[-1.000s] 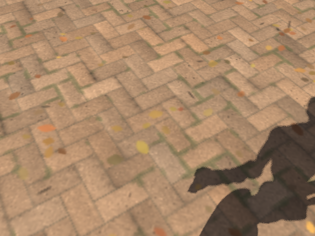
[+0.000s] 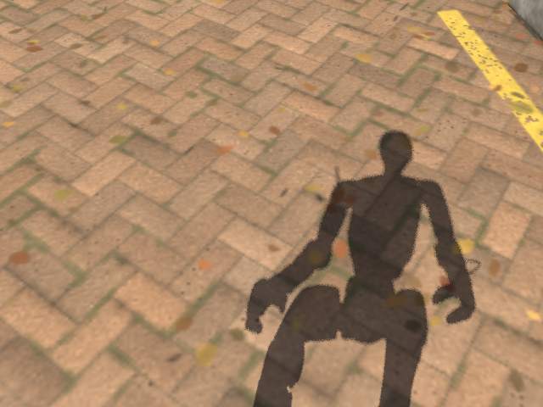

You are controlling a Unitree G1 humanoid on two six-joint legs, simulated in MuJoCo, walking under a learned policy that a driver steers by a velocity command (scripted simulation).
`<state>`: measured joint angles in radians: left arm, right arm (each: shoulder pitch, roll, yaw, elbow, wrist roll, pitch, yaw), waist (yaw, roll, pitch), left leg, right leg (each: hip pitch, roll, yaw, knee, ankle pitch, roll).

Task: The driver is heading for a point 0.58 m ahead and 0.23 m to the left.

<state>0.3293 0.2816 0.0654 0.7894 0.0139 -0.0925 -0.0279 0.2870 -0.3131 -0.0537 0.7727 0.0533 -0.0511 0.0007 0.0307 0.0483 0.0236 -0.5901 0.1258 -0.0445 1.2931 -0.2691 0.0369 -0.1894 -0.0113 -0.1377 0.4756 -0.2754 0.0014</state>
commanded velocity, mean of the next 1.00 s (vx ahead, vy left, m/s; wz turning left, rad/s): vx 0.65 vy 0.00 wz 0.58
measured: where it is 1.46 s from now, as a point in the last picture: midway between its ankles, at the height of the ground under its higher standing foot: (216, 312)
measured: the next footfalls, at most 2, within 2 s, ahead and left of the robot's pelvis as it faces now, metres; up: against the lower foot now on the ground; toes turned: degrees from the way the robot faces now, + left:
left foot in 0.26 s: +0.44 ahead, +0.12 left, +0.00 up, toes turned +17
right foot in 0.68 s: +0.87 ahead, +0.15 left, +0.00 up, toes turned +36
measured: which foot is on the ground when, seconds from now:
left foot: up 0.00-0.24, down 0.26-0.68, up 0.70-1.00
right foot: down 0.00-0.26, up 0.28-0.66, down 0.68-1.00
